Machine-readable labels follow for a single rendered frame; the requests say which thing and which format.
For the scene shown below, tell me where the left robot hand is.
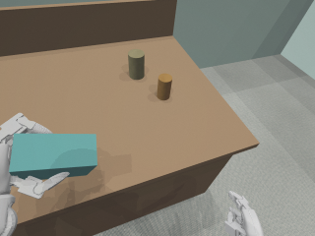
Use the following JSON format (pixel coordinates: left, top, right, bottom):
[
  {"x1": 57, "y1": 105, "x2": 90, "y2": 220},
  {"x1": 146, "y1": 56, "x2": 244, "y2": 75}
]
[{"x1": 0, "y1": 113, "x2": 70, "y2": 200}]

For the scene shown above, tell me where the sponge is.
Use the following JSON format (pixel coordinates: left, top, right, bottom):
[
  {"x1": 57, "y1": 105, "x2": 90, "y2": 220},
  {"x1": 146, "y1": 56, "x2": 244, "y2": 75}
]
[{"x1": 9, "y1": 133, "x2": 97, "y2": 180}]

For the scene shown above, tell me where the right robot hand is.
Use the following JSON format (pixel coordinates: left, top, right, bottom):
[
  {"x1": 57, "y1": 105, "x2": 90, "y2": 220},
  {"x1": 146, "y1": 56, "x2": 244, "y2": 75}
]
[{"x1": 224, "y1": 191, "x2": 264, "y2": 236}]

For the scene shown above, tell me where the robot left forearm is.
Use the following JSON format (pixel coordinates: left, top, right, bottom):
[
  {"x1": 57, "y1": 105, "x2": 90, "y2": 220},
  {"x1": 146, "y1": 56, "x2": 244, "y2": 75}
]
[{"x1": 0, "y1": 194, "x2": 18, "y2": 236}]

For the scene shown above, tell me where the table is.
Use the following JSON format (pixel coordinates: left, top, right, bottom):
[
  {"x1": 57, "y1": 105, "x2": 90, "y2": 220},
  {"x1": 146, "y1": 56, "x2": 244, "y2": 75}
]
[{"x1": 0, "y1": 0, "x2": 259, "y2": 236}]

